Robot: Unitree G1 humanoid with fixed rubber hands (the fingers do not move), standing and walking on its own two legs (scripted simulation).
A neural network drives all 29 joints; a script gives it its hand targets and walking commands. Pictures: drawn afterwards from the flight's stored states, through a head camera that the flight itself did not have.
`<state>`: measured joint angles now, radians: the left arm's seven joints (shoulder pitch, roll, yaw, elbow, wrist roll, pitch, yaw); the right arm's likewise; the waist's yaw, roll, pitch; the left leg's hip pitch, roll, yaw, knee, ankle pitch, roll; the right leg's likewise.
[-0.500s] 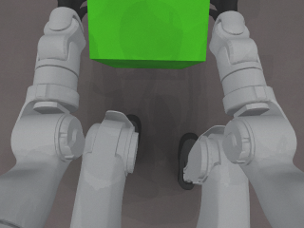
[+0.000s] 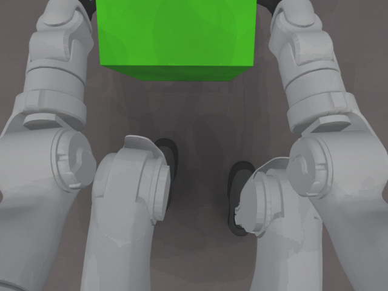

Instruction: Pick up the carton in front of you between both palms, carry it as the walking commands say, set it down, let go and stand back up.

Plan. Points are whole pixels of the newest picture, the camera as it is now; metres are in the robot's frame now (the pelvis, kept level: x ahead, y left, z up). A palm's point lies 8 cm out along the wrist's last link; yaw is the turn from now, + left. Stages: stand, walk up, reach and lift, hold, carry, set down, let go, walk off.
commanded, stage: set down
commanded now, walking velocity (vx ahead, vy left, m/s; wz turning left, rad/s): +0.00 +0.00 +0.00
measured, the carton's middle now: (182, 17) +0.53 +0.11 -0.23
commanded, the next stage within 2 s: let go in 1.68 s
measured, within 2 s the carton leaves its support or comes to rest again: neither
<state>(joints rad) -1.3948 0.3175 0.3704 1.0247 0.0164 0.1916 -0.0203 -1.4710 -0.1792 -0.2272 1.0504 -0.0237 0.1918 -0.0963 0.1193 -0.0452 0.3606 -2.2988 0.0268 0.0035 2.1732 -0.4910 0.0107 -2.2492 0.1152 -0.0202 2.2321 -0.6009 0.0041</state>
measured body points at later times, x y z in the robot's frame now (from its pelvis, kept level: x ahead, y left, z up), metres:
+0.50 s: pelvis +0.00 +0.00 +0.00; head +0.37 +0.03 +0.24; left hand +0.50 +0.27 -0.19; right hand +0.57 -0.07 -0.19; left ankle +0.13 +0.12 -0.33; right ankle +0.11 -0.10 -0.33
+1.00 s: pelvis +0.01 +0.01 +0.07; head +0.34 +0.05 +0.36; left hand +0.51 +0.30 -0.06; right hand +0.59 -0.08 -0.05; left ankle +0.13 +0.12 -0.33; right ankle +0.11 -0.10 -0.33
